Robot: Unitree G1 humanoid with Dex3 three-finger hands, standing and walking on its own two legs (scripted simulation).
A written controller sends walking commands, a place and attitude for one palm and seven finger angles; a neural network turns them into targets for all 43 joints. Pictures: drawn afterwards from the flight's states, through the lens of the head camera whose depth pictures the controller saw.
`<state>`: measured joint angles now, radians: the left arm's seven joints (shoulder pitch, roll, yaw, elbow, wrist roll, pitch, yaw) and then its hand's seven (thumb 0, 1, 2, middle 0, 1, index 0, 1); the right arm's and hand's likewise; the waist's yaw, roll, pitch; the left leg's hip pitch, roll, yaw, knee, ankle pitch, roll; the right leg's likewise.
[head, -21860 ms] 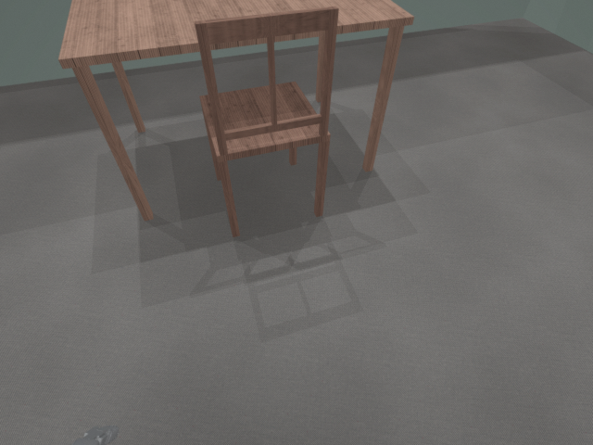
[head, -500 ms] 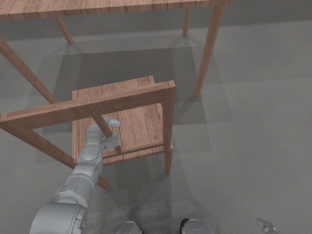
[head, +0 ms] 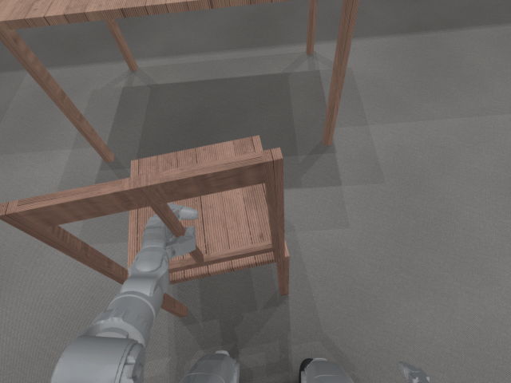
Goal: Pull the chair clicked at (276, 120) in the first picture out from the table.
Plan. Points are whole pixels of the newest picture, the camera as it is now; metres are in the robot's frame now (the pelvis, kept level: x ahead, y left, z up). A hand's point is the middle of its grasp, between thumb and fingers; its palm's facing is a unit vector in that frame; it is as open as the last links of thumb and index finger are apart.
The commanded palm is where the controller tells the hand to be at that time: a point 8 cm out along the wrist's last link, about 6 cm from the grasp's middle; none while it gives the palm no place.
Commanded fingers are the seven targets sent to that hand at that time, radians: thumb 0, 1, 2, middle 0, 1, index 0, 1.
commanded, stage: stop walking, hand still on the chair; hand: left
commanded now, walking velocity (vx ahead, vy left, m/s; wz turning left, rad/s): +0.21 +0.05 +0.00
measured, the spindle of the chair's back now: (182, 235) +0.37 +0.15 -0.09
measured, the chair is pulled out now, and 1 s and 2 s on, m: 0.52 0.64 0.64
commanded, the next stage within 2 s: open the thumb and straighten the fingers in 0.86 s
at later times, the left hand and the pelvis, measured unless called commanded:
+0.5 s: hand (186, 309) +0.23 +0.12 -0.06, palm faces -0.08 -0.99 -0.15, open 5.0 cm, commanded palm +0.22 +0.18 -0.05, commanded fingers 0.00 0.90 0.90 -0.50 -1.45 -0.50 -1.45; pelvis -0.03 +0.03 +0.00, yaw +0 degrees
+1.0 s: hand (185, 311) +0.23 +0.12 -0.06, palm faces -0.09 -0.99 -0.14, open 5.0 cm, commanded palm +0.21 +0.18 -0.05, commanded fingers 0.00 0.54 0.73 -0.50 -1.45 -0.50 -1.45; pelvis -0.03 +0.04 +0.00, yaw +1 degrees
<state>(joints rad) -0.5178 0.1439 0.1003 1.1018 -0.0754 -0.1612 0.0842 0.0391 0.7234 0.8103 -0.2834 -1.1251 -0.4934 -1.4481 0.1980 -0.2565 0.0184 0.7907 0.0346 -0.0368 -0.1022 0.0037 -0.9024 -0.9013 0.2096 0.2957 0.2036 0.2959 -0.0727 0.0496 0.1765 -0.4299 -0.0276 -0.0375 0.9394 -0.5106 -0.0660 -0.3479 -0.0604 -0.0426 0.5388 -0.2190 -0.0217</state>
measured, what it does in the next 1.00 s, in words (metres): steps on the spot: left foot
